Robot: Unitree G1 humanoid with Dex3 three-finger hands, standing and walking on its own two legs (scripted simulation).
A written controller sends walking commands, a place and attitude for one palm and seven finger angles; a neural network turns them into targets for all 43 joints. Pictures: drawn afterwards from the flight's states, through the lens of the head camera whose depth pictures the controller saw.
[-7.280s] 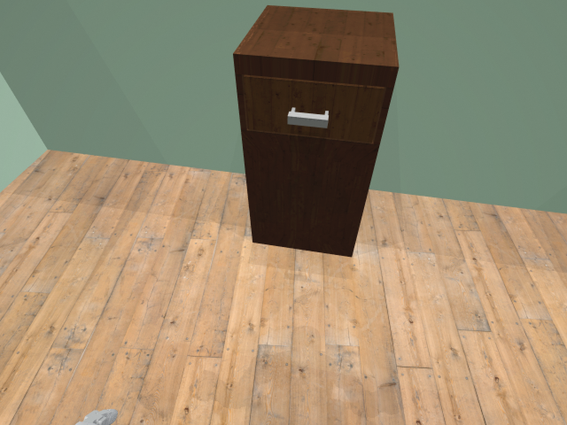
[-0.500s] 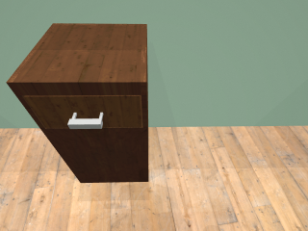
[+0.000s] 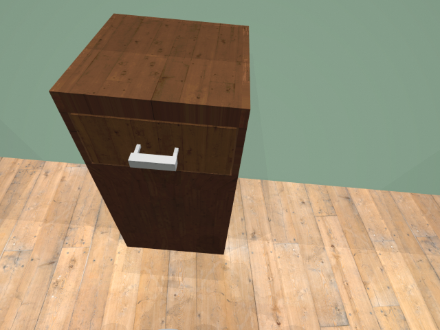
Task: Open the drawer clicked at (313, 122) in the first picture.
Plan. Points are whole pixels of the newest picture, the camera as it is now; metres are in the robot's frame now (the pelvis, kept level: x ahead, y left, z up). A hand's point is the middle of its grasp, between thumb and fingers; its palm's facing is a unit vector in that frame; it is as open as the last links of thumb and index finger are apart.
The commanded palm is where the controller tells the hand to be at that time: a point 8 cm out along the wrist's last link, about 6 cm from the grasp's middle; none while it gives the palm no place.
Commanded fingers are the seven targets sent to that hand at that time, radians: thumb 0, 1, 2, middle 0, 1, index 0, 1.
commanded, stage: come to a stop and stand still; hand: left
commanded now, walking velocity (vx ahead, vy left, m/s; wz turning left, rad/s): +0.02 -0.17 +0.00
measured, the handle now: (155, 155) +0.52 +0.21 -0.05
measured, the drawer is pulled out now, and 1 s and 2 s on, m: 0.00 0.00 0.00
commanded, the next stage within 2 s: look again from close up in 1.12 s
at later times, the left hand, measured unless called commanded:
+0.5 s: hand out of the picture +0.00 +0.13 -0.16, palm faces +0.00 -0.99 -0.16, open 7.3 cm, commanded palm none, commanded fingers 0.00 0.90 0.90 -0.20 -0.30 -0.20 -0.30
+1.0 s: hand out of the picture +0.05 +0.16 -0.16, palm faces +0.02 -0.98 -0.20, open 7.3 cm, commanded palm none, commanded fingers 0.00 0.90 0.90 -0.20 -0.30 -0.20 -0.30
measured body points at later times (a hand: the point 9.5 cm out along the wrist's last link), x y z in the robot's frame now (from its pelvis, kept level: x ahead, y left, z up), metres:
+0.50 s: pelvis +0.02 -0.02 +0.01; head +0.03 -0.02 +0.46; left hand +0.00 +0.19 -0.15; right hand -0.01 -0.24 -0.15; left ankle +0.02 +0.11 -0.72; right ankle -0.02 -0.10 -0.72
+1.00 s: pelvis +0.05 -0.01 +0.02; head +0.06 -0.01 +0.47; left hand +0.05 +0.22 -0.14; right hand +0.05 -0.23 -0.14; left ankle +0.02 +0.11 -0.72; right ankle -0.02 -0.10 -0.72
